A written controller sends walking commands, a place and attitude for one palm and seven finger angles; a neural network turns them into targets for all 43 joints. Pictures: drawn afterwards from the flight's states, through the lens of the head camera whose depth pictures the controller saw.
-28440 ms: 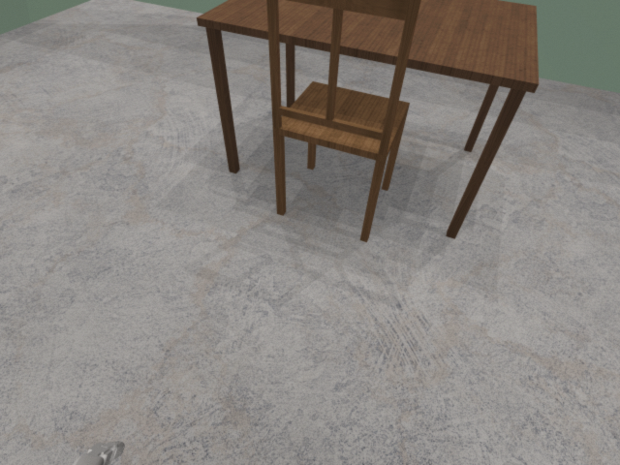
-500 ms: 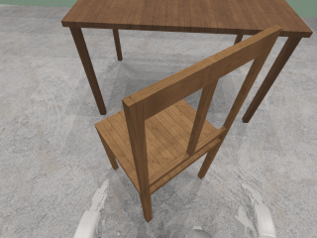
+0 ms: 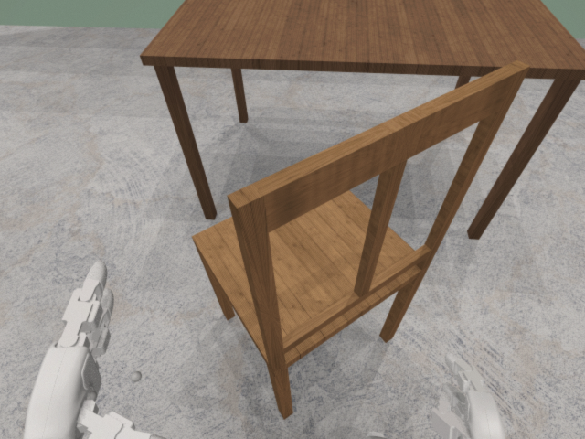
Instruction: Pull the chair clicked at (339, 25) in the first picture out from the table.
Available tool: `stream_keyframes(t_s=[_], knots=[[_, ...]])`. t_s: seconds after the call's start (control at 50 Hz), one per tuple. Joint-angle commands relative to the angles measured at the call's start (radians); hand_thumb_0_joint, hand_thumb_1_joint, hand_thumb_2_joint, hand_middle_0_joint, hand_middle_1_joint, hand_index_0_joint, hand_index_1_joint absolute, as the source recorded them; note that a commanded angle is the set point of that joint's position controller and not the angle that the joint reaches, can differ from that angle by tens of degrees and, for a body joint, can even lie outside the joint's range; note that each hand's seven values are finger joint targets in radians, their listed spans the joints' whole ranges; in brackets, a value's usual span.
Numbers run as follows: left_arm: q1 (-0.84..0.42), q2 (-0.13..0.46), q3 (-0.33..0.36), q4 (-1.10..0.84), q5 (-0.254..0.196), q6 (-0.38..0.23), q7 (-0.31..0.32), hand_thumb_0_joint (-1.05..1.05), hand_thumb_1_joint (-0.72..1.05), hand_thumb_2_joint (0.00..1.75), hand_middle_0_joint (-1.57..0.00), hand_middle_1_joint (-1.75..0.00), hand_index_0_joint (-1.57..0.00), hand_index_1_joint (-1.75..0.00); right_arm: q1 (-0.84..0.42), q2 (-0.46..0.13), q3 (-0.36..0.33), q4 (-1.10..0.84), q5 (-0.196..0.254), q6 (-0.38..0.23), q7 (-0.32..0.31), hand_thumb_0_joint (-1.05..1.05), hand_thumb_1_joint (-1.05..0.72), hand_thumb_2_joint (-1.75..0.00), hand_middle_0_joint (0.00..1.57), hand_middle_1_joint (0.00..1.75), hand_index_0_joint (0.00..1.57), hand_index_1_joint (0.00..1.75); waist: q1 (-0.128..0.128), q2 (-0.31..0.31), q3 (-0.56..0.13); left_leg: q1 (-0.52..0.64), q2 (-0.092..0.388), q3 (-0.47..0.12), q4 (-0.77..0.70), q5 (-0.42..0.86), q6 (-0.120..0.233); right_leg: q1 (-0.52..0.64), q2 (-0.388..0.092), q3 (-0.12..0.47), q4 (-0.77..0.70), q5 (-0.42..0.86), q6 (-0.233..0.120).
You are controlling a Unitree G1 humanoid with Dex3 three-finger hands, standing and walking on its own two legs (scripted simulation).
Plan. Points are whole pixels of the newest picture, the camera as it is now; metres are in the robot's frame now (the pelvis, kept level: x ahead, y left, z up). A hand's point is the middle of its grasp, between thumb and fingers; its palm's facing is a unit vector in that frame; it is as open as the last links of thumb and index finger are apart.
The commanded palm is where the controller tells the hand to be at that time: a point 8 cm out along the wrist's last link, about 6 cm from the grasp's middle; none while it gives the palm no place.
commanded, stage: draw the hand back to the body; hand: left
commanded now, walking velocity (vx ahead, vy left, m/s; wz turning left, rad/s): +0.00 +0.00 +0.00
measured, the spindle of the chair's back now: (374, 240) +0.43 -0.10 +0.01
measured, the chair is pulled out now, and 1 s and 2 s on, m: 0.46 0.46 0.46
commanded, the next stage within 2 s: step back with the hand held close in 1.00 s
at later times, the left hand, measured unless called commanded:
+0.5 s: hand (37, 305) +0.20 +0.24 +0.19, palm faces +0.42 -0.80 -0.42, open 11.1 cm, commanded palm +0.16 +0.29 +0.21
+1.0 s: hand out of the picture +0.21 +0.26 +0.22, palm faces +0.45 -0.78 -0.42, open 7.4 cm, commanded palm +0.16 +0.31 +0.23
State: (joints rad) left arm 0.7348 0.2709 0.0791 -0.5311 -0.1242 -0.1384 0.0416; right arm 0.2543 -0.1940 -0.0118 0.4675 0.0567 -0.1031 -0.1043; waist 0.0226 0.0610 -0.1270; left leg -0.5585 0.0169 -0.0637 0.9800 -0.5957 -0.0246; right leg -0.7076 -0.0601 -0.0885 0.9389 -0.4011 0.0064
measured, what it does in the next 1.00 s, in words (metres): rises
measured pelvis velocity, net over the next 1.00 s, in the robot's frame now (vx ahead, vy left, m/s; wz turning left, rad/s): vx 0.02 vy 0.01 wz -0.02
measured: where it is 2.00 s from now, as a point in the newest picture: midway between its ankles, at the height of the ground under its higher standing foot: outside the picture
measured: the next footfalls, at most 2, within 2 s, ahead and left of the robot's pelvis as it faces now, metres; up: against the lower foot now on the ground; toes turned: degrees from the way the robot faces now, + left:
none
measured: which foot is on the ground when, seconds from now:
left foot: down 0.00-1.00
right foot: down 0.00-1.00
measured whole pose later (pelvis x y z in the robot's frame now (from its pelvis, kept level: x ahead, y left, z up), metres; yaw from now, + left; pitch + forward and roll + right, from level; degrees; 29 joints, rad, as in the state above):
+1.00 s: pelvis +0.02 +0.01 +0.06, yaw -1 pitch -3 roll -1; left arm 0.53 0.35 0.33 -0.47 -0.05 -0.09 0.17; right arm 0.22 -0.22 -0.02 0.65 0.02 -0.15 -0.08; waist 0.05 0.08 0.02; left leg 0.00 0.03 -0.02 0.44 -0.37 -0.01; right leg -0.18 -0.04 -0.07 0.46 -0.22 0.02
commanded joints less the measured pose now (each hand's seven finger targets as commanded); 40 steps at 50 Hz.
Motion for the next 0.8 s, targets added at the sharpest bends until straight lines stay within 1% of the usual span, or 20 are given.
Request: stream_keyframes(t_s=[0.0, 0.1, 0.14, 0.2, 0.24, 0.28, 0.34, 0.36, 0.38, 0.42, 0.44, 0.48, 0.5, 0.54, 0.58, 0.6, 0.66, 0.7, 0.74, 0.78], knots=[[0.071, 0.054, 0.025, -0.157, 0.062, 0.053, 0.104, 0.00, -0.19, 0.37, -0.05, -0.08, -0.05, -0.08, -0.076, -0.105, -0.037, -0.164, -0.011, -0.031, -0.014, 0.00, -0.90, -0.90, 0.20, 0.30, 0.20, 0.30, -0.011, -0.027, -0.053, -0.012, -0.001, 0.039, -0.252, 0.380, 0.013, 0.372, -0.019, 0.021, -0.194, 0.251, -0.031], [-0.038, 0.145, 0.106, -0.189, 0.077, 0.065, 0.156, 0.00, -0.01, 0.46, -0.07, -0.11, -0.07, -0.11, -0.097, -0.113, -0.023, -0.143, -0.019, -0.041, -0.026, 0.00, -0.90, -0.90, 0.20, 0.30, 0.20, 0.30, 0.001, -0.053, -0.022, 0.092, -0.003, 0.033, -0.341, 0.387, 0.020, 0.459, -0.019, 0.018, -0.270, 0.258, -0.030], [-0.099, 0.196, 0.158, -0.198, 0.079, 0.063, 0.169, 0.00, 0.07, 0.50, -0.08, -0.13, -0.08, -0.13, -0.110, -0.117, -0.019, -0.124, -0.018, -0.054, -0.031, 0.00, -0.90, -0.90, 0.20, 0.30, 0.20, 0.30, 0.007, -0.033, -0.002, 0.126, -0.003, 0.030, -0.367, 0.393, 0.020, 0.483, -0.017, 0.025, -0.302, 0.258, -0.033], [-0.114, 0.181, 0.175, -0.176, 0.077, 0.055, 0.172, 0.00, 0.17, 0.55, -0.10, -0.15, -0.10, -0.15, -0.114, -0.111, -0.011, -0.103, -0.020, -0.070, -0.028, 0.00, -0.90, -0.90, 0.20, 0.30, 0.20, 0.30, 0.009, -0.013, 0.024, 0.185, -0.003, 0.032, -0.415, 0.429, 0.018, 0.517, -0.013, 0.022, -0.331, 0.289, -0.032], [-0.142, 0.195, 0.201, -0.173, 0.077, 0.049, 0.172, 0.00, 0.25, 0.58, -0.11, -0.16, -0.11, -0.16, -0.125, -0.113, -0.009, -0.086, -0.020, -0.080, -0.021, 0.00, -0.90, -0.90, 0.20, 0.30, 0.20, 0.30, 0.015, 0.033, 0.049, 0.207, -0.003, 0.030, -0.440, 0.459, 0.014, 0.540, -0.010, 0.022, -0.358, 0.307, -0.035], [-0.141, 0.183, 0.208, -0.156, 0.076, 0.038, 0.169, 0.00, 0.32, 0.62, -0.12, -0.18, -0.12, -0.18, -0.130, -0.112, -0.010, -0.072, -0.025, -0.088, -0.012, 0.00, -0.90, -0.90, 0.20, 0.30, 0.20, 0.30, 0.018, 0.032, 0.067, 0.241, 0.002, 0.035, -0.466, 0.484, 0.013, 0.552, -0.007, 0.020, -0.372, 0.323, -0.032], [-0.153, 0.189, 0.244, -0.102, 0.071, 0.032, 0.162, 0.00, 0.43, 0.67, -0.13, -0.20, -0.13, -0.20, -0.155, -0.116, -0.015, -0.054, -0.028, -0.089, -0.002, 0.00, -0.90, -0.90, 0.20, 0.30, 0.20, 0.30, 0.025, -0.025, 0.108, 0.248, 0.005, 0.032, -0.500, 0.482, 0.014, 0.577, 0.001, 0.020, -0.405, 0.325, -0.033], [-0.163, 0.180, 0.243, -0.110, 0.070, 0.022, 0.158, 0.00, 0.47, 0.69, -0.14, -0.21, -0.14, -0.21, -0.144, -0.116, -0.015, -0.053, -0.029, -0.089, 0.000, 0.00, -0.90, -0.90, 0.20, 0.30, 0.20, 0.30, 0.021, -0.039, 0.099, 0.269, 0.006, 0.040, -0.510, 0.498, 0.017, 0.582, 0.004, 0.022, -0.411, 0.336, -0.029], [-0.172, 0.206, 0.275, -0.112, 0.069, 0.018, 0.158, 0.00, 0.50, 0.71, -0.15, -0.22, -0.15, -0.22, -0.147, -0.119, -0.020, -0.049, -0.031, -0.089, 0.002, 0.00, -0.90, -0.90, 0.20, 0.30, 0.20, 0.30, 0.025, -0.029, 0.087, 0.281, 0.006, 0.043, -0.519, 0.506, 0.019, 0.600, 0.004, 0.026, -0.417, 0.353, -0.030], [-0.194, 0.224, 0.308, -0.124, 0.069, 0.006, 0.158, 0.00, 0.57, 0.74, -0.16, -0.23, -0.16, -0.23, -0.151, -0.117, -0.021, -0.040, -0.032, -0.092, 0.008, 0.00, -0.90, -0.90, 0.20, 0.30, 0.20, 0.30, 0.028, -0.036, 0.078, 0.304, 0.008, 0.047, -0.533, 0.525, 0.021, 0.619, 0.004, 0.029, -0.429, 0.375, -0.029], [-0.206, 0.244, 0.334, -0.112, 0.068, 0.007, 0.158, 0.00, 0.61, 0.76, -0.16, -0.24, -0.16, -0.24, -0.162, -0.119, -0.023, -0.033, -0.031, -0.091, 0.008, 0.00, -0.90, -0.90, 0.20, 0.30, 0.20, 0.30, 0.030, -0.029, 0.084, 0.308, 0.009, 0.046, -0.540, 0.522, 0.020, 0.624, 0.006, 0.032, -0.439, 0.374, -0.030], [-0.236, 0.250, 0.352, -0.135, 0.065, -0.005, 0.158, 0.00, 0.68, 0.80, -0.17, -0.26, -0.17, -0.26, -0.158, -0.116, -0.021, -0.029, -0.034, -0.095, 0.010, 0.00, -0.90, -0.90, 0.20, 0.30, 0.20, 0.30, 0.029, 0.007, 0.075, 0.329, 0.008, 0.052, -0.556, 0.540, 0.021, 0.642, 0.006, 0.036, -0.451, 0.390, -0.030], [-0.250, 0.257, 0.366, -0.134, 0.064, -0.008, 0.160, 0.00, 0.72, 0.81, -0.18, -0.26, -0.18, -0.26, -0.158, -0.116, -0.022, -0.024, -0.034, -0.097, 0.012, 0.00, -0.90, -0.90, 0.20, 0.30, 0.20, 0.30, 0.030, -0.006, 0.067, 0.338, 0.008, 0.051, -0.561, 0.546, 0.021, 0.652, 0.005, 0.034, -0.455, 0.393, -0.029], [-0.290, 0.281, 0.395, -0.152, 0.064, -0.016, 0.161, 0.00, 0.79, 0.85, -0.19, -0.28, -0.19, -0.28, -0.164, -0.119, -0.022, -0.014, -0.034, -0.103, 0.014, 0.00, -0.90, -0.90, 0.20, 0.30, 0.20, 0.30, 0.029, 0.034, 0.066, 0.359, 0.007, 0.056, -0.567, 0.556, 0.021, 0.660, 0.006, 0.041, -0.472, 0.403, -0.031], [-0.303, 0.294, 0.421, -0.152, 0.063, -0.024, 0.167, 0.00, 0.86, 0.88, -0.19, -0.29, -0.19, -0.29, -0.159, -0.119, -0.024, -0.003, -0.036, -0.108, 0.016, 0.00, -0.90, -0.90, 0.20, 0.30, 0.20, 0.30, 0.032, 0.048, 0.051, 0.378, 0.008, 0.055, -0.578, 0.585, 0.021, 0.677, 0.005, 0.037, -0.473, 0.422, -0.032], [-0.310, 0.298, 0.432, -0.139, 0.061, -0.025, 0.168, 0.00, 0.90, 0.90, -0.20, -0.30, -0.20, -0.30, -0.161, -0.118, -0.024, 0.001, -0.037, -0.109, 0.018, 0.00, -0.90, -0.90, 0.20, 0.30, 0.20, 0.30, 0.032, 0.035, 0.055, 0.383, 0.008, 0.057, -0.580, 0.589, 0.021, 0.681, 0.005, 0.036, -0.479, 0.430, -0.031], [-0.238, 0.198, 0.360, -0.020, 0.055, -0.013, 0.149, 0.00, 0.90, 0.90, -0.20, -0.30, -0.20, -0.30, -0.165, -0.121, -0.032, 0.015, -0.035, -0.092, 0.026, 0.00, -0.90, -0.90, 0.20, 0.30, 0.20, 0.30, 0.024, -0.058, 0.102, 0.371, 0.015, 0.064, -0.588, 0.598, 0.026, 0.666, 0.008, 0.029, -0.494, 0.436, -0.026], [-0.246, 0.201, 0.356, -0.012, 0.055, -0.015, 0.142, 0.00, 0.90, 0.90, -0.20, -0.30, -0.20, -0.30, -0.168, -0.129, -0.041, 0.015, -0.032, -0.075, 0.028, 0.00, -0.90, -0.90, 0.20, 0.30, 0.20, 0.30, 0.023, -0.065, 0.118, 0.367, 0.016, 0.067, -0.595, 0.567, 0.030, 0.654, 0.009, 0.032, -0.500, 0.410, -0.023], [-0.261, 0.219, 0.367, -0.026, 0.057, -0.021, 0.140, 0.00, 0.90, 0.90, -0.20, -0.30, -0.20, -0.30, -0.179, -0.133, -0.042, 0.015, -0.033, -0.073, 0.030, 0.00, -0.90, -0.90, 0.20, 0.30, 0.20, 0.30, 0.028, -0.038, 0.115, 0.362, 0.013, 0.064, -0.600, 0.558, 0.029, 0.661, 0.009, 0.035, -0.506, 0.400, -0.027], [-0.269, 0.254, 0.389, -0.091, 0.059, -0.033, 0.144, 0.00, 0.90, 0.90, -0.20, -0.30, -0.20, -0.30, -0.174, -0.132, -0.044, 0.007, -0.035, -0.077, 0.031, 0.00, -0.90, -0.90, 0.20, 0.30, 0.20, 0.30, 0.034, -0.002, 0.050, 0.391, 0.012, 0.062, -0.602, 0.590, 0.030, 0.691, 0.008, 0.039, -0.500, 0.423, -0.028]])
